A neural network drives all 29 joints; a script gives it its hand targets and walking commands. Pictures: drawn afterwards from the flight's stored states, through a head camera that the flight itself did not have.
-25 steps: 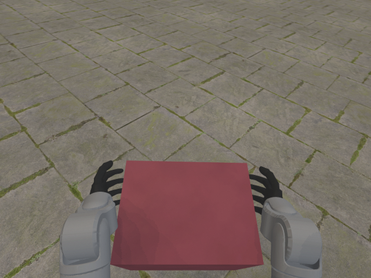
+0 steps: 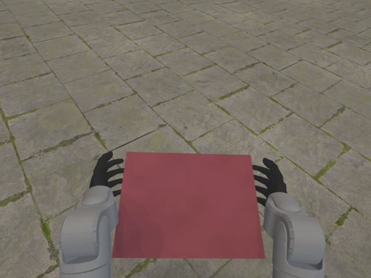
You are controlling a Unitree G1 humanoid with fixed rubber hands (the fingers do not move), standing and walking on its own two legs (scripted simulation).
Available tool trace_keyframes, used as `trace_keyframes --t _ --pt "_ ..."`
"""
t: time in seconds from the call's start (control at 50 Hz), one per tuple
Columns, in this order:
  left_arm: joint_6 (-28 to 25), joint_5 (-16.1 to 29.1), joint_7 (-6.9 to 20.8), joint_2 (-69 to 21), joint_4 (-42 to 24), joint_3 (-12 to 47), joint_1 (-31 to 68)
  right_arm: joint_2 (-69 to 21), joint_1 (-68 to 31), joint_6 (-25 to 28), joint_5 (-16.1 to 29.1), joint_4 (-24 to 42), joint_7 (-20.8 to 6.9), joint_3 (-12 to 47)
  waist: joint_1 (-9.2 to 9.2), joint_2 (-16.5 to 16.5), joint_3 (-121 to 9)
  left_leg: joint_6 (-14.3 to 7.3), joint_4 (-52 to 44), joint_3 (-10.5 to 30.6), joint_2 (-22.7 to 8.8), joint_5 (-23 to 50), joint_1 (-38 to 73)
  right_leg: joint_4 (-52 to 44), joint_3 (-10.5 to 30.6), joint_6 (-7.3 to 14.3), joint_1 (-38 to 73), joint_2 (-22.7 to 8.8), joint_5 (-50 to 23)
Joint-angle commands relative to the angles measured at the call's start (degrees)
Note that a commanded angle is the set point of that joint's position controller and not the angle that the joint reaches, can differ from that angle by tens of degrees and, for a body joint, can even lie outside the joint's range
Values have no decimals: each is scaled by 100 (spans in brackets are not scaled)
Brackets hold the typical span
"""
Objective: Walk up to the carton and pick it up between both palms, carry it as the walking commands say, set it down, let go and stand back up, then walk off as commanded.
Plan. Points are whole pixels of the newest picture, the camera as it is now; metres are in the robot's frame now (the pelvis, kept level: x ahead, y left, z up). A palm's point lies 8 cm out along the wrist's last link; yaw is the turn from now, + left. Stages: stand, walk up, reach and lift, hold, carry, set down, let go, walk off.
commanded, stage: carry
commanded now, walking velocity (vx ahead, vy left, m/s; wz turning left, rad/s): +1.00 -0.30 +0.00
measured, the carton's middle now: (186, 210) +0.26 +0.01 +0.01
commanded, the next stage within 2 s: none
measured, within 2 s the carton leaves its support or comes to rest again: neither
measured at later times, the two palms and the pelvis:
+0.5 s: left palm (192, 79) +0.67 +0.00 +0.08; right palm (287, 83) +0.69 -0.32 +0.08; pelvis +0.42 -0.17 -0.01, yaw +1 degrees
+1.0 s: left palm (217, 38) +0.97 -0.10 +0.09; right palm (297, 44) +0.94 -0.42 +0.10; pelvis +0.70 -0.24 +0.00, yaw -4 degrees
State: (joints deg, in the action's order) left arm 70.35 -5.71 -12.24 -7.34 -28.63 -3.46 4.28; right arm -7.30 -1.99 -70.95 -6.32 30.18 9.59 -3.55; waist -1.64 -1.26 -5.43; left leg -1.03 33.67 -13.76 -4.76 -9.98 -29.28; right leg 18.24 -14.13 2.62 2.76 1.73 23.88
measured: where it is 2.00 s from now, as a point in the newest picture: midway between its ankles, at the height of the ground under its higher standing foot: (221, 198)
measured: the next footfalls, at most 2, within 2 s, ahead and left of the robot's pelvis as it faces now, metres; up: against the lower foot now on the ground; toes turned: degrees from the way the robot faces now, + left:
left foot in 0.02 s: +0.17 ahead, +0.08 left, +0.00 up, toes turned +11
right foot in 0.44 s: +0.59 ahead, -0.28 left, +0.00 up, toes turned -12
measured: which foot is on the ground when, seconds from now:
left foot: up 0.00-0.00, down 0.02-0.44, up 0.46-0.88, down 0.90-1.00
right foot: down 0.00-0.06, up 0.08-0.42, down 0.44-0.96, up 0.98-1.00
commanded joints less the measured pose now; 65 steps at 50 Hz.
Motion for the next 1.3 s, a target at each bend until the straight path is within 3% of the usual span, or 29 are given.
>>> trace_keyframes --t 0.0,0.02,0.04,0.06,0.1,0.12,0.14,0.28,0.34,0.38,0.4,0.42,0.44,0.46,0.5,0.56,0.64,0.72,0.82,0.86,0.88,0.9,0.92,0.94,0.98,1.04,1.08,1.12,1.28 --pt "132 2186 1536 -4773 -441 3749 2254 -4791 -2139 14 2022 112 -1242 3405 515 -121 -1318 -134 -490 -298 490 -146 3243 2016 -140 328 -1098 -913 -5290" --pt "158 2122 1528 -4669 -468 3699 2375 -4785 -2213 -9 2048 31 -1243 3403 676 510 -1472 -423 -827 1248 -362 -1614 4164 3817 -26 123 -2367 -611 -4939" --pt "194 2149 1574 -4822 -487 3755 2276 -4828 -2474 11 2126 -114 -1253 3463 419 1937 -1360 -1229 -2245 5366 -2174 -2711 4641 5304 583 -172 -4250 373 -1328" --pt "158 2070 1580 -5035 -433 3714 2254 -5085 -2809 26 2256 168 -1285 3611 242 1189 -1279 -1238 -2458 5305 -2479 -2190 4403 6070 1632 -86 -4717 -239 -709" --pt "73 2133 1583 -5387 -317 3769 2378 -5452 -2863 99 2343 123 -1390 3654 319 274 -1003 -977 -2252 3715 -2264 -815 3859 5932 1786 -28 -4910 -840 -1127" --pt "32 2082 1581 -5458 -261 3712 2287 -5538 -2980 132 2409 194 -1426 3731 288 199 -901 -705 -2267 3124 -2027 -735 3528 5400 1764 -71 -4777 -1001 -1334" --pt "-10 2052 1564 -5544 -200 3681 2148 -5608 -2933 157 2482 252 -1450 3786 253 311 -891 -469 -2294 2526 -1844 -521 3436 4827 1647 -101 -4592 -1067 -1387" --pt "-198 1997 1405 -5459 -392 3861 2008 -5097 -2710 241 2466 544 -1515 3668 281 1279 -172 -20 -2877 374 -1163 1324 3171 1432 250 -239 -3624 -739 -2409" --pt "-133 2051 1360 -5213 -600 3966 2238 -4823 -2562 207 2386 601 -1466 3560 248 1646 -445 142 -2344 -146 -1119 3547 3211 1084 -174 -172 -2457 -523 -2617" --pt "-61 2048 1356 -5015 -590 3908 2128 -4688 -2479 152 2294 647 -1423 3541 93 1784 -1074 205 -814 -367 -999 4744 3314 966 -560 -162 -1262 -169 -2183" --pt "-25 2053 1364 -4933 -528 3823 1978 -4616 -2385 100 2207 633 -1394 3496 -96 1333 -1618 224 772 -431 -694 4519 2898 853 -741 -121 -65 165 -1784" --pt "5 2115 1393 -4940 -554 3758 2018 -4531 -2397 45 2118 545 -1356 3423 -404 640 -1836 216 2284 -198 -451 2918 1886 823 -458 -227 907 -143 -1639" --pt "22 2155 1427 -4909 -427 3679 2031 -4529 -2159 9 2022 557 -1350 3565 -81 -1606 -1959 327 3924 177 374 -1238 -209 197 2604 296 1785 -1982 -2380" --pt "-13 2381 1482 -5276 -470 3818 2091 -4745 -2067 31 2014 429 -1326 3552 67 -1552 -2370 265 4705 1256 322 -1859 -757 142 3490 706 1879 -2652 -4312" --pt "-180 2523 1634 -5665 -623 3827 2267 -5462 -2404 129 2148 447 -1387 3781 22 -959 -2375 196 4444 1255 -169 -1473 -561 624 2252 588 1218 -2220 -5858" --pt "-380 2639 1771 -6077 -728 3952 2297 -5778 -2427 383 2212 598 -1385 3905 43 -849 -2105 178 3360 965 -260 -1063 -352 82 1580 482 503 -1969 -5207" --pt "-475 2547 1837 -5829 -827 3972 2125 -5712 -2187 515 2117 557 -1337 3891 12 -744 -1772 47 1715 622 -13 -713 -413 -183 1163 569 463 -1897 -5838" --pt "-372 2428 1806 -5403 -792 3892 2045 -5428 -2155 430 2119 543 -1279 3786 60 -733 -1522 -19 501 351 302 413 -110 -72 548 362 342 -1551 -6269" --pt "-166 2258 1680 -5119 -674 3768 2119 -5205 -2298 185 2188 362 -1313 3728 32 -510 -1155 -121 -468 117 529 1185 564 616 458 200 89 -1406 -5960" --pt "-72 2197 1635 -4998 -567 3706 2158 -5173 -2264 93 2179 181 -1332 3694 117 -353 -1129 -116 -1355 51 462 2066 1371 1189 404 -80 -176 -1299 -5754" --pt "-22 2158 1618 -4927 -490 3671 2183 -5121 -2292 56 2165 120 -1335 3667 145 -180 -1287 -190 -1306 412 98 2848 2116 1568 448 -301 -667 -1208 -5190" --pt "43 2157 1614 -4906 -459 3674 2247 -5092 -2224 52 2145 19 -1326 3598 187 467 -1580 -527 -753 1394 -704 4878 3127 2272 523 -659 -1574 -930 -3890" --pt "54 2168 1607 -4929 -507 3673 2191 -5185 -2205 55 2227 -29 -1360 3597 278 1061 -1833 -1231 -833 2450 -1453 5766 3695 3026 801 -800 -2242 -471 -1713" --pt "52 2157 1615 -5066 -439 3662 2214 -5302 -2166 53 2201 -91 -1369 3572 271 1153 -1830 -1497 -1034 2646 -1715 6023 3745 3204 1120 -664 -2670 -280 410" --pt "-4 2241 1614 -5384 -521 3755 2349 -5531 -2378 92 2280 48 -1448 3622 148 676 -1828 -1139 -1134 1964 -1458 4793 3274 1650 1321 -364 -2315 -572 841" --pt "-71 2300 1600 -5621 -530 3788 2456 -5724 -2535 174 2349 176 -1472 3682 69 642 -2007 -497 -1088 1286 -800 3245 2729 147 872 -359 -1176 -630 -885" --pt "-126 2269 1630 -5638 -470 3728 2384 -5688 -2673 208 2303 321 -1454 3777 99 35 -2007 -265 -755 1056 -558 2808 2248 664 1216 -272 -841 -1116 -3141" --pt "-119 2337 1634 -5548 -527 3751 2404 -5606 -2600 207 2274 325 -1425 3775 128 -54 -2003 -200 -443 972 -425 2564 1883 1043 1252 -183 -610 -1310 -4747" --pt "-29 2400 1653 -5331 -435 3726 2344 -5395 -2413 116 2108 154 -1314 3652 129 -180 -1690 -212 79 894 -228 2368 1546 1428 1225 -150 -837 -1252 -5502"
